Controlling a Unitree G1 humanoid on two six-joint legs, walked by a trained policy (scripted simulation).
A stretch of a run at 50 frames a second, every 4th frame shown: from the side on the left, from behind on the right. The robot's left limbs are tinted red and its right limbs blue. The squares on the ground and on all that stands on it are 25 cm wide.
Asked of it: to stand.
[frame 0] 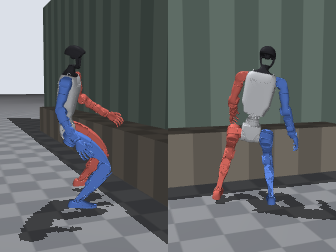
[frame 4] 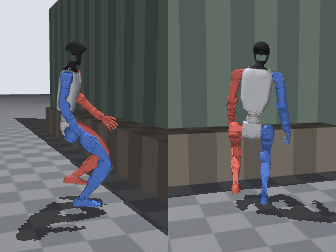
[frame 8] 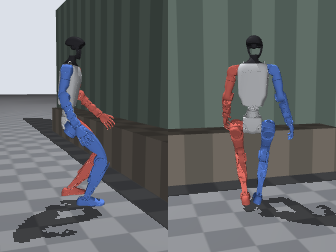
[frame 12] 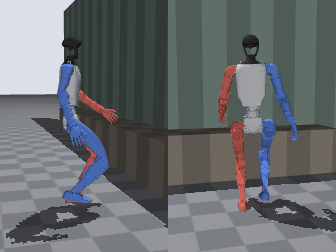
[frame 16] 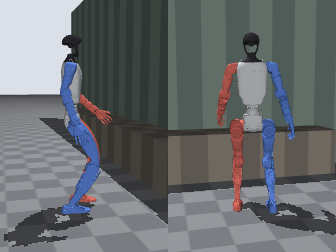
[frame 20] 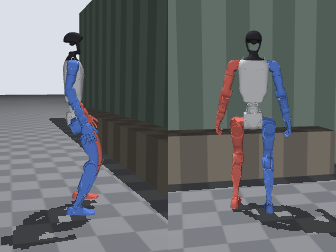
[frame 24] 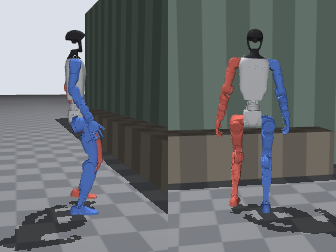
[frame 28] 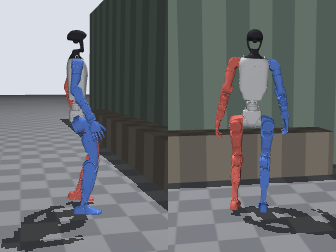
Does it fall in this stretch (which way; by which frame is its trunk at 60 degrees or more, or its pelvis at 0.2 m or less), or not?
no
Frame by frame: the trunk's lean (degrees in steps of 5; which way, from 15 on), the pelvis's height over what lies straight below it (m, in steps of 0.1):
0: 15 forward and to its right, 0.6
4: 10, 0.6
8: 5, 0.7
12: 5, 0.7
16: 0, 0.7
20: 0, 0.7
24: 0, 0.8
28: 5, 0.8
